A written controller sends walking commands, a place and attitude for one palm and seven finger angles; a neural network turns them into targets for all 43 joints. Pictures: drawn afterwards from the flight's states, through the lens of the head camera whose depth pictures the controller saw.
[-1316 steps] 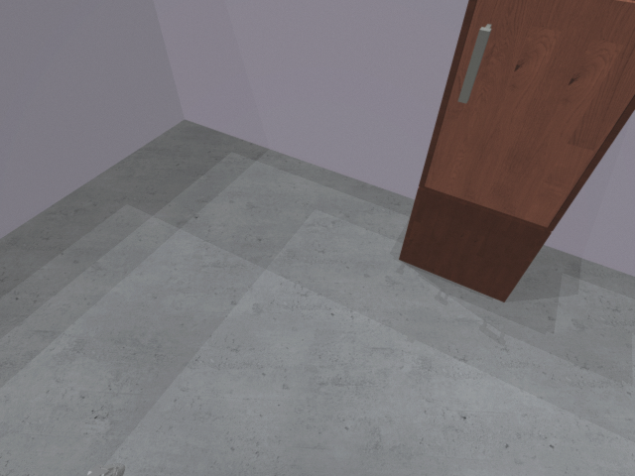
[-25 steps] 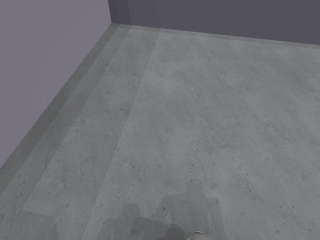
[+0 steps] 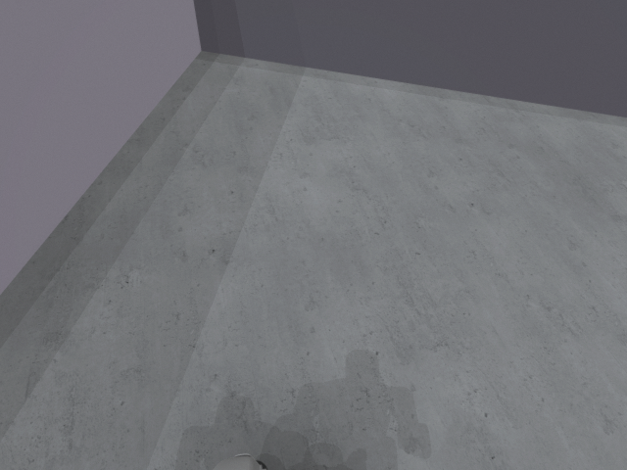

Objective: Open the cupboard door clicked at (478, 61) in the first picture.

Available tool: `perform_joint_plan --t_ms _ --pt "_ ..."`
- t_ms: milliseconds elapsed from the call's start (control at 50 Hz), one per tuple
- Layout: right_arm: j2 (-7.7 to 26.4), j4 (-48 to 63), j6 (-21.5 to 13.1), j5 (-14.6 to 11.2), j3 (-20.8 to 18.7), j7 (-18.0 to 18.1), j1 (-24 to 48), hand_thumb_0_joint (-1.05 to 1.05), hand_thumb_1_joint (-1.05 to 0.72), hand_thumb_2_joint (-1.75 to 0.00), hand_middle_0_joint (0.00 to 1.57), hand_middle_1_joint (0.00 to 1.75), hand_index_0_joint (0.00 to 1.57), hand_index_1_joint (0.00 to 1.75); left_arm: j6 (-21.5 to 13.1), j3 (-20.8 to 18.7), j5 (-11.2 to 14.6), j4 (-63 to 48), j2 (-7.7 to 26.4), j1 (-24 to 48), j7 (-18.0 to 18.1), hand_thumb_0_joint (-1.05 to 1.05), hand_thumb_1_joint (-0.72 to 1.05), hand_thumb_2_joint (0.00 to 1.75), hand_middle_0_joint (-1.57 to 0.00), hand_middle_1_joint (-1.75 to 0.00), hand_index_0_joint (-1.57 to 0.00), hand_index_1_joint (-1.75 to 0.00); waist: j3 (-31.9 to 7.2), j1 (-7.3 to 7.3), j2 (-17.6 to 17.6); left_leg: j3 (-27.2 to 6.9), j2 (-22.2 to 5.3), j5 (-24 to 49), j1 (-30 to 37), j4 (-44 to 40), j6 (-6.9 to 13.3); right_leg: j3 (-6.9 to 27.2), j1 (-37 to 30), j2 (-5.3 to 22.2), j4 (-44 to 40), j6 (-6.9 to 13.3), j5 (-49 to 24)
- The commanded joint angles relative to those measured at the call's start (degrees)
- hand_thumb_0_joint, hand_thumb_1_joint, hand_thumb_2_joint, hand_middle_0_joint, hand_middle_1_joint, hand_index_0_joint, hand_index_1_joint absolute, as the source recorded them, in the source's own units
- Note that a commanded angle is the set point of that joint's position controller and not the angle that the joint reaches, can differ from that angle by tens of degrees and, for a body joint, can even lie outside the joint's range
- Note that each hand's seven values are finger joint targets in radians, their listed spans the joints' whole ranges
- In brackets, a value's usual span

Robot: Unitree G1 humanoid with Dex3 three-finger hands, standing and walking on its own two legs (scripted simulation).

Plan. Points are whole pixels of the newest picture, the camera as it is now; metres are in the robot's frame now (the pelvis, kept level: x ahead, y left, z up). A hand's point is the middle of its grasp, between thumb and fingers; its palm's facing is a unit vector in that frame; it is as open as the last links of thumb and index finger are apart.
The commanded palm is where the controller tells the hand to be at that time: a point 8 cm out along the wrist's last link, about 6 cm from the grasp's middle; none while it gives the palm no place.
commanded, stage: turn to face it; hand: left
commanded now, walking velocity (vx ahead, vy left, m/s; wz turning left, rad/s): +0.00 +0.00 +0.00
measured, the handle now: out of the picture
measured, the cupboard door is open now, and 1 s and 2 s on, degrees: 44 44 44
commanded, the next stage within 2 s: none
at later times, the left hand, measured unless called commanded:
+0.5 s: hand (199, 433) +0.19 +0.17 -0.14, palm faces +0.25 -0.94 -0.24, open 7.3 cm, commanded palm none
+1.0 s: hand (173, 436) +0.18 +0.21 -0.15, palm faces +0.50 -0.81 -0.30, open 7.4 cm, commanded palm none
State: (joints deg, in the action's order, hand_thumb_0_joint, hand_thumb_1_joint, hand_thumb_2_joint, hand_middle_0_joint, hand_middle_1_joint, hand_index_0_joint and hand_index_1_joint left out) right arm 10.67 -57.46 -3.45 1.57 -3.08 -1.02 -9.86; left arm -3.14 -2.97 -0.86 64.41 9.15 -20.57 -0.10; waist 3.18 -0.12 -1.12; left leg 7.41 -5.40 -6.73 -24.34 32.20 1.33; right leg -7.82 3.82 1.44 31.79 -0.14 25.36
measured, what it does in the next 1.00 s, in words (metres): walks ahead, turning left: right foot, then left foot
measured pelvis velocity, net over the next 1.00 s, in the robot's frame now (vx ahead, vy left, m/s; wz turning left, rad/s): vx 0.20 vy -0.03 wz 0.53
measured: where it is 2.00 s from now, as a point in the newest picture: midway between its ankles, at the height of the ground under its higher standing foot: (323, 467)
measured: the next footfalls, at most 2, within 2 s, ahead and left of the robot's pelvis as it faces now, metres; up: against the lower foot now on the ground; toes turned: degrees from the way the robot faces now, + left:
right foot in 0.32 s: +0.19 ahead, -0.13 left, +0.00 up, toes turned +2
left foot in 0.68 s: +0.19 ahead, +0.12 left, +0.00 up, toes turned +28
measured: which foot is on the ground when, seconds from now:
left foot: down 0.00-0.32, up 0.34-0.66, down 0.68-1.00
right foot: down 0.00-0.00, up 0.02-0.30, down 0.32-0.68, up 0.70-0.98, down 1.00-1.00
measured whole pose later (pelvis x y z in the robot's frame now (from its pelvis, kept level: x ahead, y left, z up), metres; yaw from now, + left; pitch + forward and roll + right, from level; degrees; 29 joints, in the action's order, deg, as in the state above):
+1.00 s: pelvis +0.20 -0.03 +0.00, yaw +31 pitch +2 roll +1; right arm 13.3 -51.4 3.0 1.2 -3.7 -0.7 -8.6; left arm 1.2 -3.7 -0.9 49.4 14.2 -9.6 0.4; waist 4.4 0.7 0.8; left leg -3.1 0.0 -15.0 -21.0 34.1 -1.6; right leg -2.4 19.5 2.8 36.5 -3.7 19.0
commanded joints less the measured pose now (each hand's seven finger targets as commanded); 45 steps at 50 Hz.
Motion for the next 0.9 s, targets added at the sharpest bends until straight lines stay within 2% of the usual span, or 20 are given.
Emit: perform_joint_plan --t_ms 0,60,100,220,260,280,300,320,340,380,440,560,600,620,640,660,680,720,760,880 --pt "13.22 -3.71 0.46 0.56 -2.87 1.95 -21.45 0.00 -0.90 -0.90 0.20 0.30 0.20 0.30 -0.94 -0.65 -0.29 -6.95 3.94 4.30 0.37 0.00 0.90 0.90 -0.20 -0.30 -0.20 -0.30 -8.79 7.23 14.15 -31.14 -21.59 -6.93 26.36 -16.91 10.45 6.30 30.87 0.39 41.13 2.23 6.64" --pt "5.87 -0.58 -0.30 0.00 -0.83 2.35 -9.83 0.00 -0.90 -0.90 0.20 0.30 0.20 0.30 0.03 -0.48 -0.78 -5.92 2.77 4.92 -0.40 0.00 0.90 0.90 -0.20 -0.30 -0.20 -0.30 0.31 1.37 9.99 -19.83 -14.54 -2.86 8.92 -19.64 7.43 7.58 28.38 6.12 36.78 -0.23 -3.86" --pt "5.60 -0.69 -0.74 -0.14 -0.31 2.55 -8.74 0.00 -0.90 -0.90 0.20 0.30 0.20 0.30 1.01 0.09 -0.66 -5.14 0.92 2.72 -0.35 0.00 0.90 0.90 -0.20 -0.30 -0.20 -0.30 -3.63 -0.23 8.40 -12.78 -10.27 12.74 9.35 -16.81 6.77 5.94 22.13 4.86 26.01 -1.53 -4.73" --pt "8.37 1.21 2.30 -0.11 -1.70 2.14 -5.34 0.00 -0.90 -0.90 0.20 0.30 0.20 0.30 2.46 -0.94 -0.30 -7.87 2.70 4.69 0.51 0.00 0.90 0.90 -0.20 -0.30 -0.20 -0.30 -3.81 -0.57 9.53 -15.31 -8.28 2.59 4.16 -13.98 6.93 2.32 12.58 1.00 8.69 -2.87 -7.64" --pt "8.52 2.29 3.08 -0.40 -2.05 1.84 -2.88 0.00 -0.90 -0.90 0.20 0.30 0.20 0.30 1.95 -1.73 -0.20 -8.14 4.81 2.18 0.73 0.00 0.90 0.90 -0.20 -0.30 -0.20 -0.30 -3.91 -2.55 6.82 -14.79 -5.64 -1.36 0.87 -9.26 4.13 2.29 5.55 1.06 -1.49 -2.89 -13.59" --pt "6.50 2.93 3.22 -0.75 -1.85 1.54 -2.61 0.00 -0.90 -0.90 0.20 0.30 0.20 0.30 1.47 -2.32 -0.45 -8.26 7.59 1.08 1.11 0.00 0.90 0.90 -0.20 -0.30 -0.20 -0.30 -4.34 -3.24 0.22 -11.94 -1.59 -7.30 -4.21 -3.70 1.30 7.75 -0.62 6.26 -8.59 -1.76 -14.41" --pt "3.12 4.22 3.35 -0.99 -1.31 0.97 -3.20 0.00 -0.90 -0.90 0.20 0.30 0.20 0.30 1.22 -3.34 -1.01 -8.64 12.78 -0.07 1.65 0.00 0.90 0.90 -0.20 -0.30 -0.20 -0.30 -4.54 -3.74 -14.23 -3.58 6.04 -19.48 -11.59 8.14 -2.77 21.08 -4.50 19.91 -14.15 3.06 -17.89" --pt "3.89 5.21 3.74 -0.69 -1.70 0.73 -2.39 0.00 -0.90 -0.90 0.20 0.30 0.20 0.30 1.59 -3.57 -0.81 -9.49 15.66 -1.26 1.61 0.00 0.90 0.90 -0.20 -0.30 -0.20 -0.30 -5.96 -4.95 -16.94 -4.08 6.31 -30.06 -10.63 23.38 -3.05 25.84 -1.07 28.13 -17.23 8.81 -19.40" --pt "4.54 4.69 4.32 -0.55 -2.07 0.89 -1.32 0.00 -0.90 -0.90 0.20 0.30 0.20 0.30 1.14 -3.15 -0.54 -9.97 13.28 1.18 2.02 0.00 0.90 0.90 -0.20 -0.30 -0.20 -0.30 -4.31 -3.53 -16.79 -7.37 3.83 -27.69 -12.27 32.04 -3.34 25.57 1.52 26.74 -16.97 9.25 -23.31" --pt "3.65 3.95 4.95 -0.71 -1.81 0.44 -1.15 0.00 -0.90 -0.90 0.20 0.30 0.20 0.30 1.52 -2.36 -0.54 -11.59 10.28 6.20 2.38 0.00 0.90 0.90 -0.20 -0.30 -0.20 -0.30 -2.85 -1.12 -11.20 -6.83 1.25 -21.37 -12.11 36.58 -4.29 13.26 2.34 21.78 -13.45 7.68 -31.79" --pt "2.32 4.57 5.26 -0.85 -1.06 -0.10 0.07 0.00 -0.90 -0.90 0.20 0.30 0.20 0.30 1.18 -2.21 -0.72 -11.73 10.19 5.72 2.26 0.00 0.90 0.90 -0.20 -0.30 -0.20 -0.30 -3.91 -0.78 -9.42 -3.55 1.65 -19.94 -8.70 26.53 -5.13 3.79 -0.39 19.20 -9.59 5.98 -45.43" --pt "2.96 7.81 5.19 -1.00 -0.71 -0.86 3.94 0.00 -0.90 -0.90 0.20 0.30 0.20 0.30 1.81 -3.11 -1.05 -12.25 13.21 5.01 1.87 0.00 0.90 0.90 -0.20 -0.30 -0.20 -0.30 -4.34 -1.53 -10.58 1.35 3.91 -15.66 -0.80 8.56 -3.96 -0.38 -1.16 19.11 -4.62 4.47 -47.62" --pt "5.61 7.75 4.86 -0.61 -1.23 -0.74 0.38 0.00 -0.90 -0.90 0.20 0.30 0.20 0.30 1.83 -3.45 -0.48 -13.31 14.44 6.44 1.53 0.00 0.90 0.90 -0.20 -0.30 -0.20 -0.30 -7.01 1.27 -7.83 2.58 5.31 -7.80 8.05 -0.36 -3.13 -3.37 1.45 18.32 2.22 2.24 -46.78" --pt "8.83 6.90 4.46 -0.24 -2.10 -0.63 -4.06 0.00 -0.90 -0.90 0.20 0.30 0.20 0.30 1.99 -3.36 -0.13 -14.15 13.92 7.03 1.33 0.00 0.90 0.90 -0.20 -0.30 -0.20 -0.30 -10.49 3.92 -2.37 -0.01 2.60 2.50 18.78 -5.91 -1.80 -4.45 7.80 17.49 11.19 0.02 -39.82" --pt "16.34 6.86 3.94 0.34 -3.93 -0.26 -8.30 0.00 -0.90 -0.90 0.20 0.30 0.20 0.30 2.31 -2.71 0.47 -16.49 10.11 7.36 0.75 0.00 0.90 0.90 -0.20 -0.30 -0.20 -0.30 -14.01 6.21 16.63 -22.91 -13.87 24.88 29.93 -7.66 6.75 -5.46 24.60 8.60 25.93 -4.61 -3.97" --pt "19.21 6.31 4.57 -0.39 -4.47 0.11 -11.47 0.00 -0.90 -0.90 0.20 0.30 0.20 0.30 2.97 -1.68 -0.04 -19.23 9.31 11.15 1.10 0.00 0.90 0.90 -0.20 -0.30 -0.20 -0.30 -14.37 7.32 17.28 -29.27 -21.38 33.89 28.79 -9.05 12.63 1.93 29.79 5.66 34.85 -4.71 13.91" --pt "18.46 6.56 4.38 -0.33 -4.11 0.65 -9.92 0.00 -0.90 -0.90 0.20 0.30 0.20 0.30 3.58 -1.89 -0.35 -19.62 9.84 12.70 1.60 0.00 0.90 0.90 -0.20 -0.30 -0.20 -0.30 -12.12 6.53 10.72 -27.94 -20.17 24.66 24.75 -9.43 12.86 5.53 31.48 5.73 36.98 -4.53 11.53" --pt "15.97 8.55 4.28 -0.22 -3.73 1.53 -2.45 0.00 -0.90 -0.90 0.20 0.30 0.20 0.30 4.19 -2.29 -0.34 -17.63 9.62 13.01 1.35 0.00 0.90 0.90 -0.20 -0.30 -0.20 -0.30 -6.33 3.90 15.77 -23.93 -14.64 13.20 15.18 -12.12 9.95 8.29 31.47 6.44 37.72 -4.89 4.54" --pt "14.47 9.57 3.93 -0.11 -3.08 1.57 1.50 0.00 -0.90 -0.90 0.20 0.30 0.20 0.30 4.59 -2.40 -0.45 -16.17 9.30 10.19 0.52 0.00 0.90 0.90 -0.20 -0.30 -0.20 -0.30 -5.03 0.99 11.47 -18.48 -9.95 10.53 12.15 -12.23 7.23 7.59 28.10 5.29 33.94 -4.95 -0.55" --pt "15.13 10.24 4.54 0.11 -3.82 1.08 2.32 0.00 -0.90 -0.90 0.20 0.30 0.20 0.30 4.35 -1.92 -0.17 -17.20 8.35 9.02 0.49 0.00 0.90 0.90 -0.20 -0.30 -0.20 -0.30 -6.28 0.74 10.85 -20.27 -7.27 6.15 10.04 -10.77 7.00 4.78 18.87 1.05 14.69 -4.53 -0.77"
